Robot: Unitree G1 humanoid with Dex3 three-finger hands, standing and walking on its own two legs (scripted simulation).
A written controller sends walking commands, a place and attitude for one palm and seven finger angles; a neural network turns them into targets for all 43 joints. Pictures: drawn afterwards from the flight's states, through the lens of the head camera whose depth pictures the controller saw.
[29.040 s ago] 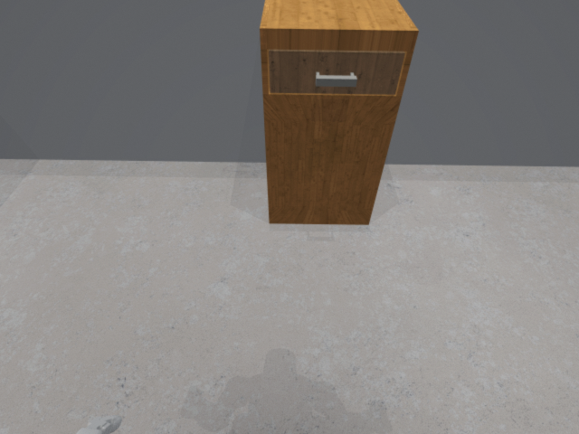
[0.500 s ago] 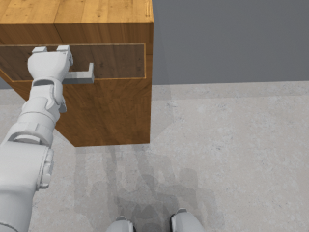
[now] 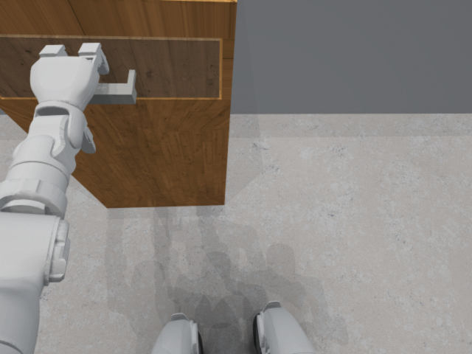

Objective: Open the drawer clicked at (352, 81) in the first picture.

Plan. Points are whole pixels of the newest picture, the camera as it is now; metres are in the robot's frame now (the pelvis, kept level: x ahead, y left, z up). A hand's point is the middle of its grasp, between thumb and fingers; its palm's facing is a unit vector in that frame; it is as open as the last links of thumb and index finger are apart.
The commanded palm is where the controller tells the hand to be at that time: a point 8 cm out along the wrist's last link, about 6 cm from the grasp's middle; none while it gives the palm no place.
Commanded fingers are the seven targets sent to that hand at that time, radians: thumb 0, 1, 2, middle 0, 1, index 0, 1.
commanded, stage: lower the fingers behind the handle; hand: left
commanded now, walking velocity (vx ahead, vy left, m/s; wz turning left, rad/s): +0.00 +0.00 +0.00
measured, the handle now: (98, 84) +0.58 +0.21 +0.04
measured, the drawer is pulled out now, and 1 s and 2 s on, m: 0.00 0.00 0.00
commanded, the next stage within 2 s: lift the fingers back up to retry in 0.42 s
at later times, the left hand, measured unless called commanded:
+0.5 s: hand (79, 102) +0.53 +0.23 +0.05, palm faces -0.01 +0.00 -1.00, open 13.8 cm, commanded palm +0.52 +0.23 +0.07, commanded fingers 0.00 -0.50 0.30 -0.30 -1.20 -0.30 -1.20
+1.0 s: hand (57, 84) +0.53 +0.24 +0.09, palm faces -0.04 -0.03 -1.00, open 13.8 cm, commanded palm +0.52 +0.23 +0.14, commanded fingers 0.00 -0.50 0.30 -0.30 -1.20 -0.30 -1.20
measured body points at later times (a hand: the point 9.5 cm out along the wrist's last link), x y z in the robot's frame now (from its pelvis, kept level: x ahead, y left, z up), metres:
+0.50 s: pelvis -0.02 +0.00 -0.01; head +0.13 +0.00 +0.41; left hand +0.53 +0.22 +0.10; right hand -0.04 -0.27 -0.13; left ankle +0.01 +0.11 -0.67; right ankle +0.04 -0.14 -0.67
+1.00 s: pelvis +0.02 +0.01 +0.03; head +0.14 +0.01 +0.46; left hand +0.53 +0.24 +0.14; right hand -0.01 -0.27 -0.09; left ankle +0.01 +0.11 -0.67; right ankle +0.04 -0.14 -0.67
